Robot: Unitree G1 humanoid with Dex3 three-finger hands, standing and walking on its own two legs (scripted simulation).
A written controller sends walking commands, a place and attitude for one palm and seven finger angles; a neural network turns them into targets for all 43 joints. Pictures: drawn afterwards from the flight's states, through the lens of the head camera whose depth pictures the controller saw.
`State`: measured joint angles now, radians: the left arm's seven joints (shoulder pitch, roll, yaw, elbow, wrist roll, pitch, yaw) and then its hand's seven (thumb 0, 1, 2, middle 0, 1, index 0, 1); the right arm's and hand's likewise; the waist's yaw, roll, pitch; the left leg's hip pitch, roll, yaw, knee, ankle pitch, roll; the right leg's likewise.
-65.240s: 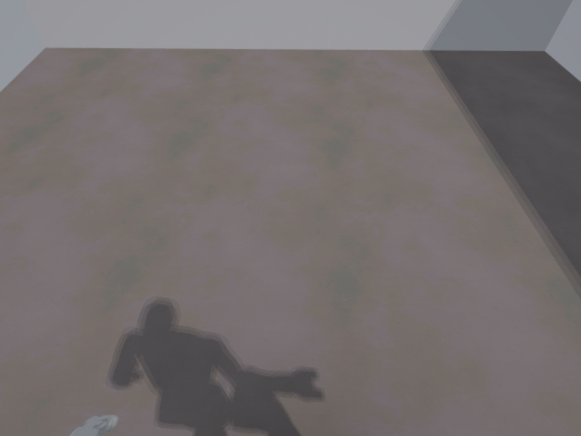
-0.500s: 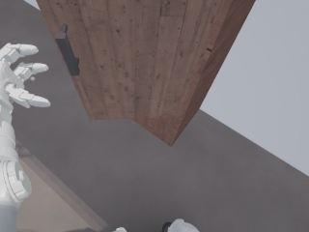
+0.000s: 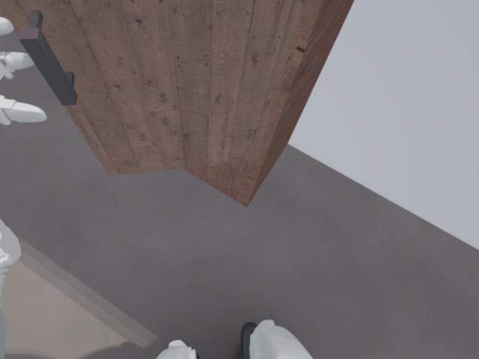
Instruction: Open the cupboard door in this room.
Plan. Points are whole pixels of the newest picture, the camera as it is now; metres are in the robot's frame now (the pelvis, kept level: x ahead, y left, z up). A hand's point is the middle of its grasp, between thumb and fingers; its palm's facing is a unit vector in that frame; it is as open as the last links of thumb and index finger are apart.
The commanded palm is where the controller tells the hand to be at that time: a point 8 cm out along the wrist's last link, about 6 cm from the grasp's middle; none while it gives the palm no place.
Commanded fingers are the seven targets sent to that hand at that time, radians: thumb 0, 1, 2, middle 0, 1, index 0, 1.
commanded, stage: move the hooked fingers beside the handle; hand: left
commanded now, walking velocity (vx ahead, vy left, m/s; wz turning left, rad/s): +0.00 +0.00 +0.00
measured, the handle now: (53, 61) +0.56 +0.23 +0.11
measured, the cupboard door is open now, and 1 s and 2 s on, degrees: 41 41 41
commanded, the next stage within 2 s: slide the fingers in behind the handle in 0.70 s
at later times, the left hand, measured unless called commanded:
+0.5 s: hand (8, 84) +0.51 +0.28 +0.11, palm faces +0.03 -1.00 +0.01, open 14.0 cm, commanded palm +0.49 +0.32 +0.10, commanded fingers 0.00 -0.50 0.30 -0.30 -1.20 -0.30 -1.20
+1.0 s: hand (6, 91) +0.50 +0.28 +0.11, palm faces +0.02 -1.00 +0.03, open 14.0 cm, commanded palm +0.48 +0.32 +0.10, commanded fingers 0.00 -0.50 0.30 -0.30 -1.20 -0.30 -1.20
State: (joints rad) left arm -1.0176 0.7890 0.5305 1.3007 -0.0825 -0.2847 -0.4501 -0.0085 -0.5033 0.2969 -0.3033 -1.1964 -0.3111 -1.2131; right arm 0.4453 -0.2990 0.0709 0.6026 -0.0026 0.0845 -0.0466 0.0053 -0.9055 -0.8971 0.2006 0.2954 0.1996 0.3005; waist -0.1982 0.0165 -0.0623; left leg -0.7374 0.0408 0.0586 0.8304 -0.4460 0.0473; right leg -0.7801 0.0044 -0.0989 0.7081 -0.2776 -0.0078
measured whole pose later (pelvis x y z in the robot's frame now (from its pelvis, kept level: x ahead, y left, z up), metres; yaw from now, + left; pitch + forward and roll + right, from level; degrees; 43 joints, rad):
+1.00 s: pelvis +0.01 +0.00 +0.00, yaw +0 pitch +20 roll -4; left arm -0.92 0.71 0.50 1.20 -0.14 -0.28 -0.48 -0.01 -0.51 0.30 -0.30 -1.20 -0.30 -1.20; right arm 0.43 -0.29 0.06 0.59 0.00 0.12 -0.03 0.00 -0.91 -0.90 0.20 0.30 0.20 0.30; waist -0.16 0.01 -0.08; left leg -0.72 0.04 0.04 0.84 -0.47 0.05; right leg -0.75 0.01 -0.11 0.71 -0.30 0.00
